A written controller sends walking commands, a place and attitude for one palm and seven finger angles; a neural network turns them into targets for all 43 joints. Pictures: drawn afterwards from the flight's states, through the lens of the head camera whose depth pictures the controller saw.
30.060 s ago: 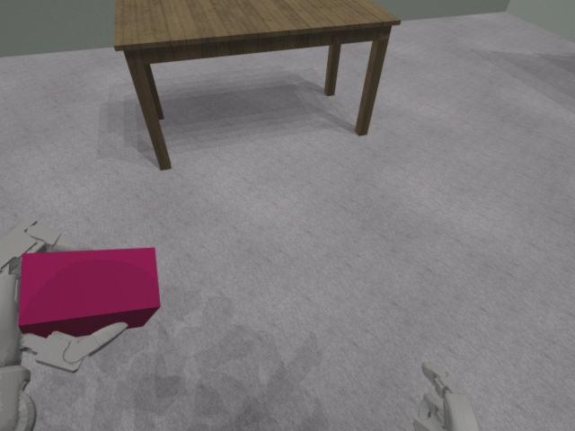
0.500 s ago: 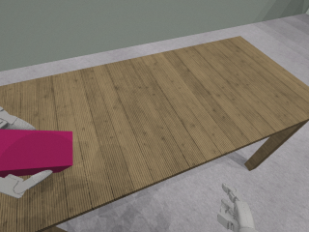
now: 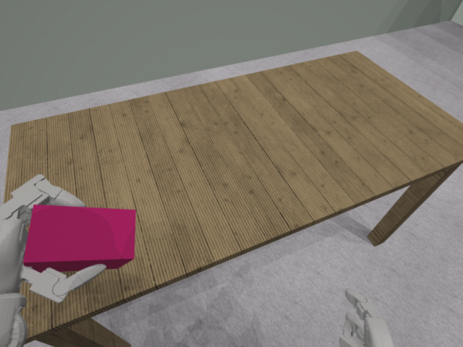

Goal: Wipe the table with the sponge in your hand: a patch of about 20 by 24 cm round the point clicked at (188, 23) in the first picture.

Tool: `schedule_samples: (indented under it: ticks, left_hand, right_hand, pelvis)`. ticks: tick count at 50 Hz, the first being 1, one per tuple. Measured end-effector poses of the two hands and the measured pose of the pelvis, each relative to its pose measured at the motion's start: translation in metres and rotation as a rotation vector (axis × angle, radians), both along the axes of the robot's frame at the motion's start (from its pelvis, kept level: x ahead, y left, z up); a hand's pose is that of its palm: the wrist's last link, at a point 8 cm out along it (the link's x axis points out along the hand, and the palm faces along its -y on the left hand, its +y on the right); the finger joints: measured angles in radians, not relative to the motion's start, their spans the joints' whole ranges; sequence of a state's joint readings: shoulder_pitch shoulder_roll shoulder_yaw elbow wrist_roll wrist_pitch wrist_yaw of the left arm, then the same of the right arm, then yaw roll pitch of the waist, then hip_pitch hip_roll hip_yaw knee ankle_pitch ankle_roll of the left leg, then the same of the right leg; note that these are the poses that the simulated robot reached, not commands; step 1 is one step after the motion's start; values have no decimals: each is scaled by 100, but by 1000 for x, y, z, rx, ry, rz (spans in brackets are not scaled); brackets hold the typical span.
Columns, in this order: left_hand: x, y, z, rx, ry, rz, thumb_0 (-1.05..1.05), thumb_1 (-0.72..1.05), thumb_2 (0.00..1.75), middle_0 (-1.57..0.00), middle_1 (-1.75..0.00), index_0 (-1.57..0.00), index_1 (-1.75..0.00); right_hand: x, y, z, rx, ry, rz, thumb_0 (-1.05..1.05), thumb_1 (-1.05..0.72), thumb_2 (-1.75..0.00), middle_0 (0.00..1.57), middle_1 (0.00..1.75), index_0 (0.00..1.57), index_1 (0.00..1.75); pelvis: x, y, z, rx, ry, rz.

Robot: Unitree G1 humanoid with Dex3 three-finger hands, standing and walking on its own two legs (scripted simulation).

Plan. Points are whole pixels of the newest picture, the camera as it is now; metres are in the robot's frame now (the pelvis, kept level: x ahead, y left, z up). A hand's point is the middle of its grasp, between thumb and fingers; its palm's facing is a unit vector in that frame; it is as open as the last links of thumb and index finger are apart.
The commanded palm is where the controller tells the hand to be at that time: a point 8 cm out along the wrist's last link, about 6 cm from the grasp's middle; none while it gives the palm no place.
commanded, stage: come to a stop and stand still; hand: left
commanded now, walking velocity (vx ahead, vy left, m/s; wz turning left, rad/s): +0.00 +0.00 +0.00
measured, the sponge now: (96, 241) +0.23 +0.20 +0.13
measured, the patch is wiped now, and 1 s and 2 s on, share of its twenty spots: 0.00 0.00 0.00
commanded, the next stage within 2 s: look again from close up in 0.86 s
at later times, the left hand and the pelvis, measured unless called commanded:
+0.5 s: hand (25, 228) +0.23 +0.28 +0.15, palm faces +0.41 -0.82 -0.40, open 10.3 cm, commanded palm +0.16 +0.31 +0.18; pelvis +0.01 +0.02 +0.00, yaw +3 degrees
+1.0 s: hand (37, 213) +0.24 +0.27 +0.16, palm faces +0.40 -0.83 -0.39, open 10.3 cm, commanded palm +0.18 +0.30 +0.18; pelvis +0.04 +0.01 +0.00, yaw +3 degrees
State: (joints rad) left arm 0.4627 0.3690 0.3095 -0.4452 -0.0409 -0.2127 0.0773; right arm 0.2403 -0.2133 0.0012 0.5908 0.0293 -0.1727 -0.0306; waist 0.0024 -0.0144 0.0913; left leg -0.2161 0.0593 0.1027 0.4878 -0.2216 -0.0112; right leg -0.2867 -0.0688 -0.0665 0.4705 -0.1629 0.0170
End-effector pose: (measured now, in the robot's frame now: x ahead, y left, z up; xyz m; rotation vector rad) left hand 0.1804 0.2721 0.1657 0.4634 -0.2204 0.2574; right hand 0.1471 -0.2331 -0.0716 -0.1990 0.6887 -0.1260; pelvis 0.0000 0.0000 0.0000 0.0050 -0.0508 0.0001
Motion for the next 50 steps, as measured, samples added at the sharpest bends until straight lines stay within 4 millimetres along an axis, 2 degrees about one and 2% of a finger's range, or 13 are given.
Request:
schedule_samples:
  ticks: [4, 8, 14, 22, 25, 32, 37, 45, 50]
  left_hand:
    - [-12, 16, -7, 22, 13, 42, -1, -53, 102, -69, -135, -73, -134]
    - [-20, 35, 7, 46, -80, 125, -1, -53, 102, -69, -135, -73, -134]
    - [-21, 36, 19, 19, -168, 135, -1, -53, 102, -69, -135, -73, -134]
    - [-1, 45, 0, 5, -62, 107, -1, -53, 102, -69, -135, -73, -134]
    - [4, 50, -1, 13, -51, 110, -1, -53, 102, -69, -135, -73, -134]
    - [11, 47, 14, 30, -107, 88, -1, -53, 102, -69, -135, -73, -134]
    - [15, 49, 14, 32, -96, 93, -1, -53, 102, -69, -135, -73, -134]
    - [20, 46, 5, -3, -51, 113, -1, -53, 102, -69, -135, -73, -134]
    - [21, 37, 9, 3, -63, 99, -1, -53, 102, -69, -135, -73, -134]
  right_hand:
    - [-13, 9, -2, -16, 48, 20, 1, -91, -90, 20, 30, 20, 30]
    - [-14, 18, -6, -24, 69, 75, 1, -90, -90, 20, 30, 20, 30]
    - [7, 32, -2, -17, 28, 128, 2, -90, -90, 20, 30, 20, 30]
    - [40, 47, 10, -8, -36, 132, 1, -90, -90, 20, 30, 20, 30]
    - [50, 51, 13, -13, -39, 140, 1, -90, -90, 20, 30, 20, 30]
    - [67, 54, 14, -25, -27, 158, 1, -90, -90, 20, 30, 20, 30]
    - [76, 52, 15, -22, -26, 145, 1, -90, -90, 20, 30, 20, 30]
    - [78, 46, 14, -21, -19, 128, 1, -90, -90, 20, 30, 20, 30]
    - [75, 41, 12, -23, -9, 119, 1, -90, -90, 20, 30, 20, 30]
  pelvis:
    - [-5, -1, -1, -4, -1, 19]
    - [-8, 0, -2, -7, -6, 38]
    - [-3, 8, -1, -18, 5, 43]
    - [9, 18, 2, -15, 23, 46]
    - [14, 19, 2, -17, 26, 51]
    - [27, 21, 2, -22, 31, 59]
    - [33, 22, 3, -21, 34, 58]
    - [36, 18, 3, -19, 36, 56]
    - [37, 15, 4, -18, 36, 55]
